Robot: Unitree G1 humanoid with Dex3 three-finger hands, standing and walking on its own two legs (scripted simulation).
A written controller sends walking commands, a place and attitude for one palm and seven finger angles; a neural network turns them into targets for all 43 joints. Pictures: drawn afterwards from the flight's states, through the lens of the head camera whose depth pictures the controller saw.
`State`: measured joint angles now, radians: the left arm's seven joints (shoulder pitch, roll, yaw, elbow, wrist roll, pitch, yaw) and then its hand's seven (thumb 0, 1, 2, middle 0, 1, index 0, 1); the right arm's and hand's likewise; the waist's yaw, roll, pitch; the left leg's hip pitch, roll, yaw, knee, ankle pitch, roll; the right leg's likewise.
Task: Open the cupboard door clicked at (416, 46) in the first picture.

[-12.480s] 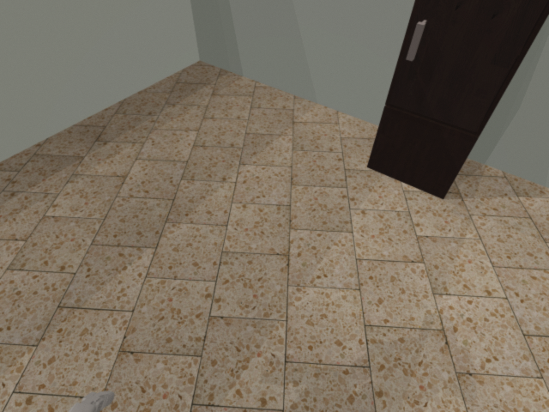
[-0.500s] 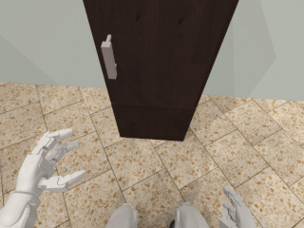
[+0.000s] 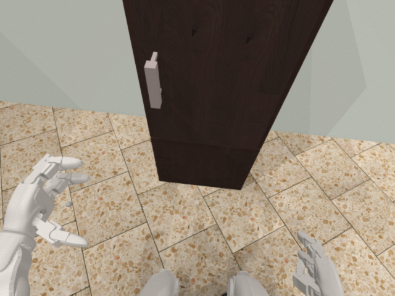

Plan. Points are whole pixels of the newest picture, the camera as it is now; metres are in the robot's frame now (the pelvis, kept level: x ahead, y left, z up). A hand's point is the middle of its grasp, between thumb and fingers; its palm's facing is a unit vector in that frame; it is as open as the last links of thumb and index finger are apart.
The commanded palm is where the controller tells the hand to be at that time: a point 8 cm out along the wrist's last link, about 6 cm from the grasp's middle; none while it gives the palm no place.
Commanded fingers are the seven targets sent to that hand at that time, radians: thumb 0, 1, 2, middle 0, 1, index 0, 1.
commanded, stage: raise the hand with hooked fingers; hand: left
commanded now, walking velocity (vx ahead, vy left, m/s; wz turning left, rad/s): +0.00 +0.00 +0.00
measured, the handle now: (155, 80) +0.61 +0.16 +0.03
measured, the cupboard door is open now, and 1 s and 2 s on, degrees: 0 0 0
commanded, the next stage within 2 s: move the hooked fingers beside the handle in 0.76 s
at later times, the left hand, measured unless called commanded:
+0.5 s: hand (72, 186) +0.29 +0.25 +0.05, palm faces -0.05 -1.00 -0.05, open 14.0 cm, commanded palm +0.27 +0.31 +0.06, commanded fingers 0.00 -0.50 0.30 -0.30 -1.20 -0.30 -1.20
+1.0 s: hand (73, 182) +0.30 +0.26 +0.05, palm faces -0.03 -1.00 -0.04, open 14.0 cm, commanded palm +0.30 +0.30 +0.06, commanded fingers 0.00 -0.50 0.30 -0.30 -1.20 -0.30 -1.20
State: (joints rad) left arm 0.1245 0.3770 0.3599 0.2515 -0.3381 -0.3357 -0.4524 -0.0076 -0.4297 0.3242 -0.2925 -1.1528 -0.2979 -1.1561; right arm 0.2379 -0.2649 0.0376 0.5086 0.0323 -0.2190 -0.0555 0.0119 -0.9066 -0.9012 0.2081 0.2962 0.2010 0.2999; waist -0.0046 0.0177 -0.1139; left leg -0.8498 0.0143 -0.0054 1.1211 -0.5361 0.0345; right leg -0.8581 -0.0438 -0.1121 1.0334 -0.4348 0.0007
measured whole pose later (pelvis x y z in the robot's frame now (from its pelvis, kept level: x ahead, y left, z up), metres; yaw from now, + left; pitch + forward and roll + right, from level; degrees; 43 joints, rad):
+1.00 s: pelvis +0.00 -0.01 +0.00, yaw +0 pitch +15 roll -2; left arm -0.12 0.43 0.44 0.55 -0.35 -0.36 -0.57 -0.01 -0.50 0.30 -0.30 -1.20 -0.30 -1.20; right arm 0.26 -0.29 0.05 0.54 0.04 -0.20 -0.08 0.01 -0.91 -0.90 0.21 0.30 0.20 0.30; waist -0.01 0.02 -0.10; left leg -0.85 0.03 -0.01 1.10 -0.52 0.02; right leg -0.87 -0.03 -0.11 1.03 -0.42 -0.02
